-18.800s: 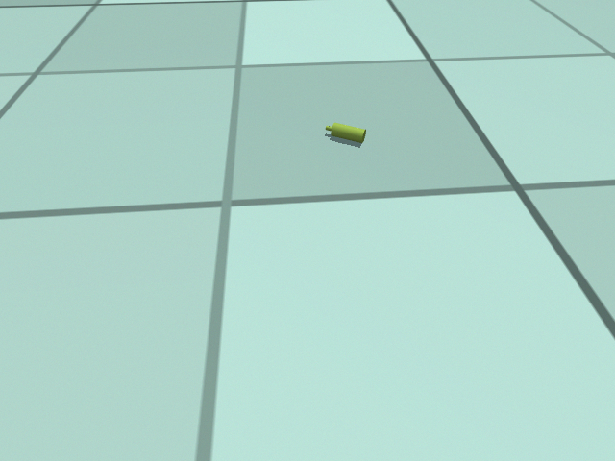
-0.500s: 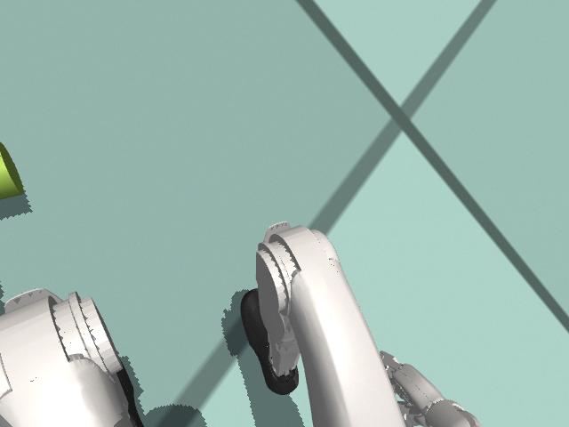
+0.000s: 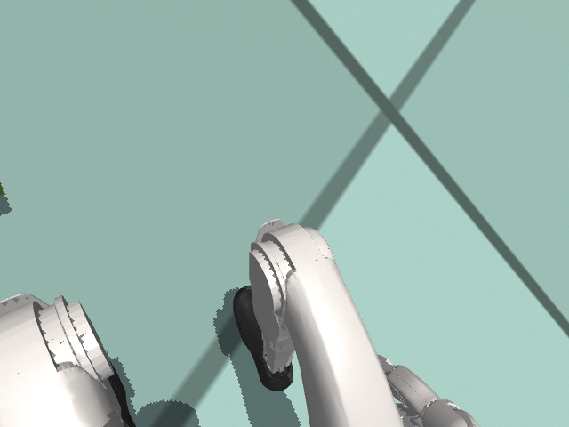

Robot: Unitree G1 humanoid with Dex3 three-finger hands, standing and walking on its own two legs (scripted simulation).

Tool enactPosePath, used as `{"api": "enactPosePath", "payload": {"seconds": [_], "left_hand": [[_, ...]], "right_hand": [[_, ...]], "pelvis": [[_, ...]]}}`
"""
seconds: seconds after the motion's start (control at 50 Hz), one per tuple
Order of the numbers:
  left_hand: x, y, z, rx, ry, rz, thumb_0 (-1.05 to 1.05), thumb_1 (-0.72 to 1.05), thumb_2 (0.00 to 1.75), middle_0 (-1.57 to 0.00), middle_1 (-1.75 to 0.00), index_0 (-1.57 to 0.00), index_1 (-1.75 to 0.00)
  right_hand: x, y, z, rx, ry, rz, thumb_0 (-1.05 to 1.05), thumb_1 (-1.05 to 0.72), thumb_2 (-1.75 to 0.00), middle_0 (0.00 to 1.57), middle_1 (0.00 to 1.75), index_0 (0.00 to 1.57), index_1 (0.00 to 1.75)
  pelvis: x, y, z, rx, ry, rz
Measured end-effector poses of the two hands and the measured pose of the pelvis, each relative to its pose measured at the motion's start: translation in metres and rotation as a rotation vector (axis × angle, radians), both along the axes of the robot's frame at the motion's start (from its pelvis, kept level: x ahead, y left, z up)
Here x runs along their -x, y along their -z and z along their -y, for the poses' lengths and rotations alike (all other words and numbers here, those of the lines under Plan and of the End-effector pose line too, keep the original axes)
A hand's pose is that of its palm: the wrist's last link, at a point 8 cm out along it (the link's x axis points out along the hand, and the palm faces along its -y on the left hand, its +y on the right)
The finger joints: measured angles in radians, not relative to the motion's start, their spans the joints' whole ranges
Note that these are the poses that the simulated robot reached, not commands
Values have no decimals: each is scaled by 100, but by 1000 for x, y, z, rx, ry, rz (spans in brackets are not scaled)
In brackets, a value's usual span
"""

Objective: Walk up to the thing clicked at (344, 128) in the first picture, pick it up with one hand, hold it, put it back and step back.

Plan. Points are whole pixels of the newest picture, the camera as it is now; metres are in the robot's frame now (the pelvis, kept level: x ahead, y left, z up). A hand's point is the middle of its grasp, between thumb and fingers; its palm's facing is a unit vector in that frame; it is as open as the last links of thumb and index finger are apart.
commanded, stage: close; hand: left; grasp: from above
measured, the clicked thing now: out of the picture +0.45 +0.38 -0.26
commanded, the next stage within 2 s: settle in 1.38 s
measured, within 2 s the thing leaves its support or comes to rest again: leaves its support in 1.80 s
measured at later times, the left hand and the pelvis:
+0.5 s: hand out of the picture +0.44 +0.34 -0.23, palm faces -0.43 -0.16 -0.89, open 12.4 cm; pelvis +0.00 +0.00 +0.00, yaw +0 degrees
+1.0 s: hand out of the picture +0.44 +0.35 -0.23, palm faces -0.43 -0.15 -0.89, open 10.9 cm; pelvis +0.00 +0.00 +0.00, yaw -1 degrees
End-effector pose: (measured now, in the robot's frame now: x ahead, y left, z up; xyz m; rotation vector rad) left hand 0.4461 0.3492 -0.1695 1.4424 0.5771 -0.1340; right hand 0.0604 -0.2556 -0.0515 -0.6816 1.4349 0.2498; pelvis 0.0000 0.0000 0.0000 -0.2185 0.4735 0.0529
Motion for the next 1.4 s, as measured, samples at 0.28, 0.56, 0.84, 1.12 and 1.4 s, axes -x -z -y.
{"api": "enactPosePath", "payload": {"seconds": [0.28,0.56,0.84,1.12,1.4], "left_hand": [[-3,-3,0,-9,-21,-2,0,-36,97,-19,-96,-18,-97],[4,0,2,9,12,-14,0,-23,91,-28,-92,-28,-92],[0,1,-3,-1,-4,2,-1,-11,83,-39,-87,-41,-87],[-2,-1,-3,-1,-9,-2,0,-8,73,-45,-79,-48,-79],[-3,-2,-4,0,-10,-1,0,-6,66,-51,-71,-54,-71]], "right_hand": [[6,-1,0,-11,12,-1,0,-90,-90,20,30,20,30],[-9,-4,-1,-2,-20,26,0,-90,-90,20,30,20,30],[-14,-4,-5,-9,-34,44,0,-90,-90,20,30,20,30],[-2,-5,-5,-12,-19,20,0,-90,-90,20,30,20,30],[4,-5,-3,-2,-14,5,0,-90,-90,20,30,20,30]], "pelvis": [[0,0,0,0,5,2],[1,-2,-1,6,2,3],[1,-1,-3,12,2,4],[2,-1,-3,11,5,10],[2,-1,-2,10,8,12]]}}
